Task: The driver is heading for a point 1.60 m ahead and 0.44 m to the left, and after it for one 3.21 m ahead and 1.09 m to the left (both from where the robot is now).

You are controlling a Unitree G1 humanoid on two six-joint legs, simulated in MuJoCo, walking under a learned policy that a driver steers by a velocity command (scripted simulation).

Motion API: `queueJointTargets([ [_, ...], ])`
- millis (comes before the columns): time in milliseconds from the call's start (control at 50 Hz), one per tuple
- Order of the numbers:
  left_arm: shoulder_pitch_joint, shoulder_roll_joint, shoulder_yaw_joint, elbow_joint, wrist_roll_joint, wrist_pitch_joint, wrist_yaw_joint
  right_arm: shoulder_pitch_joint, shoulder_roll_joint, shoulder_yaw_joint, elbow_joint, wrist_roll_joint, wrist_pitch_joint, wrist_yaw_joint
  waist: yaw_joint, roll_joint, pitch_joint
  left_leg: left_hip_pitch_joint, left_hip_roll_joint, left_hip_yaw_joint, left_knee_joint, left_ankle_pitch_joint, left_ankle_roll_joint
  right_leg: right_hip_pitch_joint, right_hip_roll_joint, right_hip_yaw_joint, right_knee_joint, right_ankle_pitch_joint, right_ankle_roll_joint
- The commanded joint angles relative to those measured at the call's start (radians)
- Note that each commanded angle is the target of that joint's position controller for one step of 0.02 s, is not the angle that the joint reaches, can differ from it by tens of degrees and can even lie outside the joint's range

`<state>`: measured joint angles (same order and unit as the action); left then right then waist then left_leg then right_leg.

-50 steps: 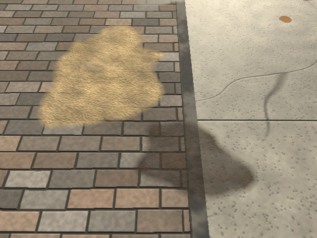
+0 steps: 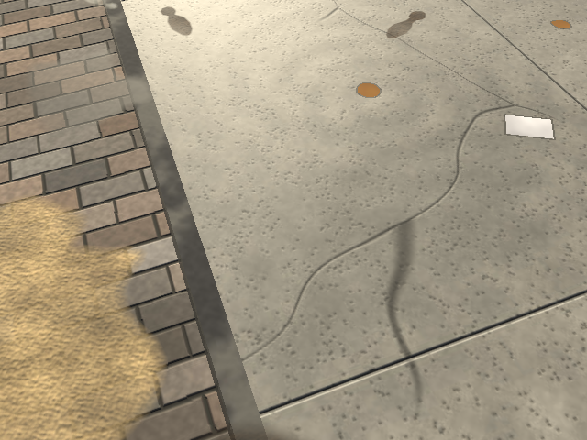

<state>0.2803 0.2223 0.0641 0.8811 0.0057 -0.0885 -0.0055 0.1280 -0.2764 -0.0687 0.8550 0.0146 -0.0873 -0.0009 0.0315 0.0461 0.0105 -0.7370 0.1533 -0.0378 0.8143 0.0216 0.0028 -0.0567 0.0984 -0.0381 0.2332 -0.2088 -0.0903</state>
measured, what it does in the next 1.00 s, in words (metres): walks ahead, turning left: left foot, then right foot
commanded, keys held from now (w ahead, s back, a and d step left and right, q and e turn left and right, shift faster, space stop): w+q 0.56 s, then w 0.44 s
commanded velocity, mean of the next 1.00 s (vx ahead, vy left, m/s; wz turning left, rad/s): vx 0.50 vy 0.00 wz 0.36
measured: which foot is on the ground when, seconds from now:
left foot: up 0.00-0.20, down 0.22-0.68, up 0.70-1.00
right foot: down 0.00-0.22, up 0.24-0.66, down 0.68-1.00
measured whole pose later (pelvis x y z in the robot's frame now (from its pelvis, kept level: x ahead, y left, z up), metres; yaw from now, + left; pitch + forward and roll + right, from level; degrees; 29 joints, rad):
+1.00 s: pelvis +0.57 +0.11 +0.00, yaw +24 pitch +3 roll -1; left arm 0.39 0.26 0.05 0.84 -0.01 -0.09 -0.01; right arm 0.15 -0.27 -0.05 0.67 0.01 -0.07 0.01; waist 0.08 0.04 0.00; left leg -0.65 0.09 -0.04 0.79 -0.12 0.00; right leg -0.12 0.04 -0.01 0.29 -0.21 -0.04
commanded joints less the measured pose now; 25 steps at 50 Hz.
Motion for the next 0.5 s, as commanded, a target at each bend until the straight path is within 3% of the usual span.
queueJointTargets([
  [20, 0.016, 0.163, 0.033, -0.036, 0.0, -0.019, 0.009, -0.097, -0.032, 0.005, -0.071, 0.008, -0.011, 0.014, 0.036, -0.09, 0.031, 0.084, -0.044, 0.039, -0.153, 0.162, 0.018, -0.055, -0.253, 0.02, -0.106, 0.344, -0.089],
  [80, 0.051, 0.166, 0.034, -0.01, -0.003, -0.008, 0.013, -0.153, -0.033, 0.01, -0.105, 0.012, -0.013, 0.034, 0.056, -0.089, 0.06, 0.019, -0.07, 0.04, -0.227, 0.12, 0.041, 0.091, -0.302, -0.004, -0.073, 0.398, -0.08],
  [120, 0.051, 0.172, 0.036, -0.006, -0.005, 0.009, 0.018, -0.167, -0.039, 0.01, -0.128, 0.012, -0.016, 0.053, 0.046, -0.096, 0.057, -0.004, -0.092, 0.059, -0.246, 0.026, 0.065, 0.182, -0.335, -0.019, -0.012, 0.53, -0.066],
  [160, 0.016, 0.2, 0.042, -0.02, -0.007, 0.024, 0.03, -0.117, -0.068, -0.003, -0.135, 0.008, -0.012, 0.065, 0.0, -0.135, 0.001, 0.092, -0.146, 0.115, -0.237, -0.091, 0.098, 0.222, -0.342, -0.049, 0.11, 0.86, -0.043],
  [180, 0.003, 0.214, 0.044, -0.027, -0.007, 0.032, 0.037, -0.045, -0.097, -0.017, -0.127, 0.006, -0.006, 0.065, -0.042, -0.157, -0.05, 0.188, -0.182, 0.14, -0.227, -0.145, 0.118, 0.226, -0.338, -0.061, 0.219, 1.017, -0.03],
  [200, -0.022, 0.222, 0.043, -0.035, -0.008, 0.041, 0.042, 0.097, -0.139, -0.04, -0.097, 0.006, -0.003, 0.061, -0.121, -0.148, -0.12, 0.378, -0.217, 0.148, -0.271, -0.117, 0.147, 0.17, -0.314, -0.088, 0.407, 1.051, -0.005],
  [220, -0.024, 0.216, 0.036, -0.055, -0.004, 0.036, 0.048, 0.253, -0.211, -0.067, -0.073, -0.001, 0.004, 0.046, -0.192, -0.069, -0.217, 0.676, -0.123, -0.02, -0.29, -0.071, 0.204, -0.042, -0.277, -0.101, 0.692, 0.815, 0.029],
  [240, 0.109, 0.063, -0.012, -0.086, 0.023, 0.006, 0.022, 0.299, -0.297, -0.086, -0.072, 0.004, 0.002, 0.041, -0.099, 0.19, -0.349, 1.09, 0.137, -0.545, -0.314, -0.17, 0.41, -0.512, -0.065, -0.044, 1.09, -0.086, 0.101],
  [260, 0.036, 0.125, -0.007, -0.092, -0.007, -0.037, 0.001, 0.33, -0.218, -0.063, -0.074, 0.004, 0.004, 0.038, -0.153, 0.145, -0.435, 1.195, 0.181, -0.795, -0.478, -0.295, 0.439, -0.684, -0.02, 0.143, 1.226, -0.343, 0.089],
  [280, -0.059, 0.177, 0.006, -0.125, -0.045, -0.063, -0.011, 0.284, -0.169, -0.051, -0.082, -0.001, 0.005, 0.031, -0.168, 0.093, -0.287, 1.109, 0.147, -0.644, -0.498, -0.3, 0.372, -0.778, -0.091, 0.171, 1.209, -0.271, 0.062],
  [300, -0.108, 0.171, 0.0, -0.143, -0.042, -0.073, -0.009, 0.211, -0.142, -0.042, -0.105, -0.001, 0.004, 0.029, -0.133, -0.016, -0.19, 0.945, 0.109, -0.528, -0.507, -0.229, 0.337, -0.754, -0.137, 0.158, 1.122, -0.196, 0.051],
  [320, -0.125, 0.17, 0.007, -0.144, -0.018, -0.071, -0.002, 0.147, -0.119, -0.034, -0.123, -0.003, 0.003, 0.03, -0.087, -0.078, -0.108, 0.774, 0.076, -0.446, -0.526, -0.11, 0.321, -0.695, -0.164, 0.142, 1.028, -0.166, 0.06],
  [360, -0.087, 0.172, 0.018, -0.15, 0.003, -0.045, 0.006, 0.091, -0.106, -0.026, -0.153, -0.014, 0.005, 0.025, -0.022, -0.045, -0.071, 0.599, 0.029, -0.364, -0.57, 0.0, 0.318, -0.575, -0.194, 0.137, 0.928, -0.145, 0.083],
  [400, -0.073, 0.147, 0.014, -0.158, 0.009, -0.024, 0.013, 0.09, -0.128, -0.032, -0.163, -0.008, 0.005, 0.015, -0.006, -0.021, -0.05, 0.504, 0.006, -0.297, -0.59, 0.074, 0.317, -0.547, -0.2, 0.109, 0.817, -0.119, 0.116],
  [440, -0.134, 0.124, 0.005, -0.184, 0.012, -0.015, 0.019, 0.113, -0.161, -0.043, -0.166, -0.002, 0.007, 0.002, -0.021, -0.006, -0.035, 0.444, -0.028, -0.237, -0.597, 0.084, 0.296, -0.53, -0.185, 0.087, 0.672, 0.001, 0.145],
  [500, -0.243, 0.101, -0.006, -0.214, 0.007, -0.018, 0.014, 0.155, -0.165, -0.047, -0.166, 0.008, 0.02, -0.008, -0.071, 0.024, -0.034, 0.413, -0.084, -0.191, -0.569, -0.01, 0.24, -0.454, -0.135, 0.076, 0.434, 0.228, 0.155],
])
Keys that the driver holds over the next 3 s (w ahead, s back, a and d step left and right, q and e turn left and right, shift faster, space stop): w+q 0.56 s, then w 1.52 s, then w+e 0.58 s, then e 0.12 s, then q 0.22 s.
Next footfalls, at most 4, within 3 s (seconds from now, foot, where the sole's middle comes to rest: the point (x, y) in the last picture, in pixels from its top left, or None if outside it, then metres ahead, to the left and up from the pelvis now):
0.22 left None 0.31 0.15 -0.78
0.68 right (321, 387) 0.61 0.01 -0.78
1.18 left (187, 332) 0.75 0.35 -0.78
1.70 right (241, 223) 1.11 0.24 -0.78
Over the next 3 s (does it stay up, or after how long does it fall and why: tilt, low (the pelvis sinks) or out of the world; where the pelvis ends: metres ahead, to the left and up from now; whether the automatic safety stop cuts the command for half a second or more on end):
stays up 1.51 0.48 0.00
